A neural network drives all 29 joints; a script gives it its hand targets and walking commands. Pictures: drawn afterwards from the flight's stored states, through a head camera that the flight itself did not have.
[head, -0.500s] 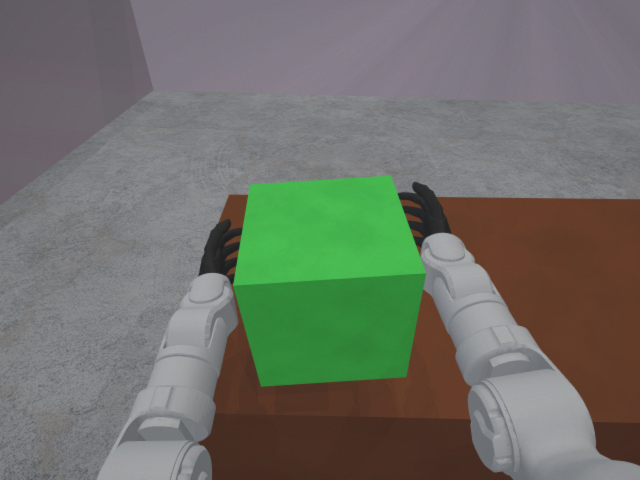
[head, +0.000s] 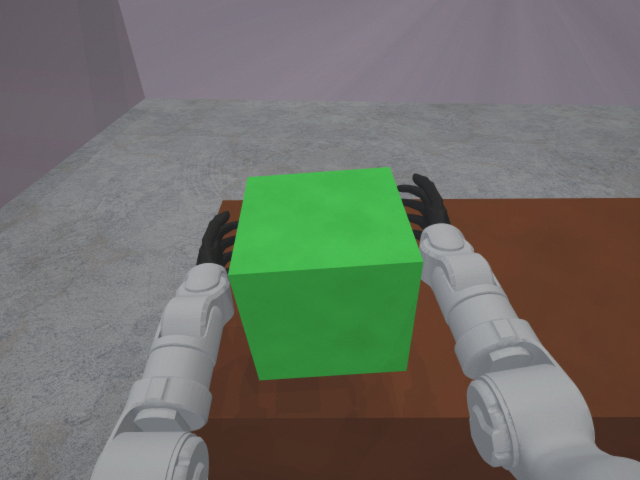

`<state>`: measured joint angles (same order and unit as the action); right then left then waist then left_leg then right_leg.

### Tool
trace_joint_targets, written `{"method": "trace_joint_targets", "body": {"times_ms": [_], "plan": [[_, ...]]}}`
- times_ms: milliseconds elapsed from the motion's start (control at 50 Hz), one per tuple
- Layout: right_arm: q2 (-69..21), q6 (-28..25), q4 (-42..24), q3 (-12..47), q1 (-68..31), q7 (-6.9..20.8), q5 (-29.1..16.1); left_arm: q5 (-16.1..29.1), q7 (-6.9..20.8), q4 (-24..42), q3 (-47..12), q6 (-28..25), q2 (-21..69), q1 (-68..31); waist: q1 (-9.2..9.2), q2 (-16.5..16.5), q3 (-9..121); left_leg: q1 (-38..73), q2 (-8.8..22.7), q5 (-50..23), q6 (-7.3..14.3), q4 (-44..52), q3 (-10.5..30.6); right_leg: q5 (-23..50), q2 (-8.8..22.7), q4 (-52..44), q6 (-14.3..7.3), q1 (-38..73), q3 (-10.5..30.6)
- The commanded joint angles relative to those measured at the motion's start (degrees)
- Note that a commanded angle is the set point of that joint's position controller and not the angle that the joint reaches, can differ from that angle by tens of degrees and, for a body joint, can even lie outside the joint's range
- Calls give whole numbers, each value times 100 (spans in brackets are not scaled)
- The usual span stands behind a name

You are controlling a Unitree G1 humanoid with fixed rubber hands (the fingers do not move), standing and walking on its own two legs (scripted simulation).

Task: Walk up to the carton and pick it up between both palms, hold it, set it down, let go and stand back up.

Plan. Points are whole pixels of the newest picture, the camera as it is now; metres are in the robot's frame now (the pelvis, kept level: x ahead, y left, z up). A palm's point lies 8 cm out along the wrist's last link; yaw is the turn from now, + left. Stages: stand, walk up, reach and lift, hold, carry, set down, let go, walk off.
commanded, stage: reach and lift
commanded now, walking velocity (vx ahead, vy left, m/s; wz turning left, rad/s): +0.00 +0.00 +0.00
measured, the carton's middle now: (325, 272) +0.39 +0.00 +0.12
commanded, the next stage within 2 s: hold in 0.28 s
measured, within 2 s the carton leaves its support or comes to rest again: neither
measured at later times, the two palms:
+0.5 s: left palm (209, 255) +0.36 +0.15 +0.17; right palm (438, 217) +0.39 -0.14 +0.20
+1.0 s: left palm (210, 249) +0.35 +0.14 +0.18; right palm (448, 213) +0.38 -0.14 +0.22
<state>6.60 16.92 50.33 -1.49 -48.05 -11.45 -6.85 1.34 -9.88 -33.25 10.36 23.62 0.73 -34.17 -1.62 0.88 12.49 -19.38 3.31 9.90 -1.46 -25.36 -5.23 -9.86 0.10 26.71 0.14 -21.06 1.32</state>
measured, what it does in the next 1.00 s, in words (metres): stands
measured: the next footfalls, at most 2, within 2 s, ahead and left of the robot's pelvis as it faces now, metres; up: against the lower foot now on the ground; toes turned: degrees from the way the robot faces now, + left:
none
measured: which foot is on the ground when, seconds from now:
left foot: down 0.00-1.00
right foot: down 0.00-1.00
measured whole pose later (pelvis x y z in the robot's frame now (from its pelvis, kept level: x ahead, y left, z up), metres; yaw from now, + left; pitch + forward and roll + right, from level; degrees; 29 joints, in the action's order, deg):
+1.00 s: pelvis +0.00 +0.00 +0.00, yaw +0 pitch +1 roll +0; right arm 6.6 25.2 43.2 -1.5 -48.9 -13.6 -10.1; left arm -1.0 -8.1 -24.5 10.4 34.5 -0.3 -35.0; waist 0.5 0.9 12.5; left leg -16.4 3.3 10.1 -1.4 -25.4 -5.1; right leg -9.7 0.1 26.2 0.3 -17.8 1.3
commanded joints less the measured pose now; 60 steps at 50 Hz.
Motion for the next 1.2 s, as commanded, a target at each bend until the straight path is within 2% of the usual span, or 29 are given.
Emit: {"method": "trace_joint_targets", "body": {"times_ms": [0,80,160,260,320,360,400,460,480,500,520,540,560,580,620,640,660,680,700,720,820,840,900,960,1020,1040,1140,1160,1180], "plan": [[-5534,-207,-2155,1606,-4483,663,-986,225,921,2295,-2237,-488,3653,-6587,373,-79,2425,1214,-796,-598,8,461,562,806,-384,-816,369,1868,-204],[-5391,-146,-2113,1531,-4393,612,-1000,198,977,2223,-2195,-389,3621,-6505,490,-120,2313,1253,-782,-659,-37,487,568,868,-420,-861,362,1924,-211],[-5388,-82,-2340,1670,-4247,561,-1114,193,993,2346,-2222,-295,3637,-6218,473,-83,2383,1359,-811,-1098,-78,410,558,1392,-430,-835,389,2115,-193],[-5190,50,-2168,1559,-4194,555,-1096,90,1023,2313,-2106,-156,3615,-6180,521,-104,2051,1323,-787,-836,-66,515,586,1038,-455,-902,379,1990,-247],[-5292,82,-2361,1662,-4296,541,-1213,135,1020,2523,-2162,-80,3663,-6339,471,-43,2060,1349,-780,-923,-76,481,578,1026,-467,-905,365,1980,-241],[-5375,135,-2483,1693,-4414,537,-1222,150,1022,2417,-2136,-56,3682,-6319,473,-181,2076,1288,-786,-736,-30,484,570,876,-441,-927,387,1957,-243],[-5316,176,-2468,1756,-4333,525,-1300,133,1016,2588,-2162,-15,3646,-6268,459,-56,2129,1345,-792,-886,-52,471,591,1104,-442,-876,368,2051,-231],[-5362,250,-2648,1807,-4302,501,-1366,181,1011,2821,-2250,76,3697,-6328,490,-120,2223,1342,-804,-812,-42,486,572,1097,-470,-873,387,2034,-241],[-5288,284,-2683,1780,-4252,502,-1386,209,1013,2859,-2290,119,3706,-6270,524,-41,2194,1383,-803,-903,-67,461,581,1182,-468,-885,365,2025,-228],[-5255,323,-2572,1759,-4222,481,-1354,159,1039,2738,-2284,169,3698,-6248,584,-36,2073,1374,-798,-770,-71,482,585,1085,-457,-890,369,2033,-238],[-5221,342,-2698,1744,-4227,476,-1367,151,1049,2771,-2283,233,3739,-6124,578,-95,2001,1342,-786,-791,-72,501,592,1096,-476,-891,361,1998,-251],[-5154,403,-2462,1638,-4222,474,-1293,60,1086,2511,-2093,282,3601,-6120,544,-181,1735,1229,-783,-465,-22,571,567,785,-438,-967,370,1946,-235],[-5171,412,-2498,1706,-4125,475,-1351,83,1099,2806,-2176,284,3624,-6172,585,-85,1961,1335,-803,-625,-18,549,568,961,-449,-904,375,2032,-252],[-5204,429,-2611,1706,-4265,476,-1359,112,1098,2752,-2166,317,3671,-6175,555,-181,1886,1260,-788,-598,-27,565,571,916,-456,-908,380,2008,-257],[-5180,453,-2627,1694,-4159,471,-1381,160,1114,2875,-2264,346,3740,-6178,634,-59,1972,1294,-794,-691,-65,511,598,1032,-449,-891,363,2009,-253],[-5193,469,-2647,1701,-4261,467,-1408,139,1127,2787,-2237,381,3700,-6178,610,-58,1968,1301,-799,-665,-66,513,597,1043,-445,-891,364,2008,-239],[-5229,448,-2768,1774,-4225,463,-1462,152,1120,3071,-2285,369,3730,-6204,593,-52,2163,1344,-804,-798,-65,496,608,1216,-463,-842,347,2159,-237],[-5115,482,-2817,1728,-4183,454,-1474,172,1121,2922,-2310,425,3736,-6065,637,-36,2013,1349,-804,-806,-75,470,608,1251,-427,-872,361,2125,-218],[-5204,502,-2912,1792,-4312,443,-1457,147,1119,2949,-2260,428,3754,-6154,573,-132,2096,1344,-798,-762,-53,502,608,1155,-467,-869,369,2120,-233],[-5171,540,-2924,1793,-4172,435,-1470,173,1114,3051,-2326,426,3745,-6135,657,-92,2056,1359,-806,-794,-70,495,607,1262,-464,-867,372,2140,-232],[-5101,637,-2729,1680,-4110,436,-1445,47,1181,2775,-2122,553,3711,-5991,622,-153,1687,1254,-792,-506,-14,587,596,909,-443,-930,369,2005,-243],[-5134,618,-2706,1667,-4144,460,-1417,13,1194,2821,-2098,553,3682,-6053,569,-112,1726,1239,-783,-468,-1,610,582,865,-433,-917,357,2015,-244],[-5119,608,-2562,1623,-4223,507,-1394,64,1166,2921,-2135,519,3725,-6254,595,-23,1838,1236,-766,-407,4,597,582,737,-424,-898,323,1894,-229],[-5162,594,-2669,1637,-4237,506,-1389,107,1178,2893,-2148,499,3734,-6274,581,-122,1830,1200,-748,-337,16,614,586,687,-437,-907,314,1927,-227],[-5202,598,-2661,1704,-4204,498,-1428,92,1182,2861,-2107,510,3711,-6135,575,-144,1894,1247,-779,-515,21,585,576,957,-426,-878,332,2023,-205],[-5190,572,-2638,1645,-4261,514,-1413,86,1179,2921,-2185,496,3727,-6298,599,-8,1943,1278,-772,-486,3,581,594,856,-426,-858,334,1920,-222],[-5115,608,-2659,1622,-4143,484,-1395,69,1201,2784,-2128,536,3739,-6067,640,-90,1786,1271,-785,-551,-3,575,580,963,-426,-910,346,1995,-226],[-5170,592,-2679,1662,-4222,485,-1416,63,1200,2767,-2100,520,3689,-6116,595,-158,1849,1263,-783,-487,19,597,599,908,-433,-894,355,2005,-210],[-5191,580,-2735,1704,-4155,490,-1428,96,1201,2927,-2174,497,3742,-6068,636,-69,1963,1342,-767,-655,-9,556,613,1062,-433,-860,337,2069,-219]]}}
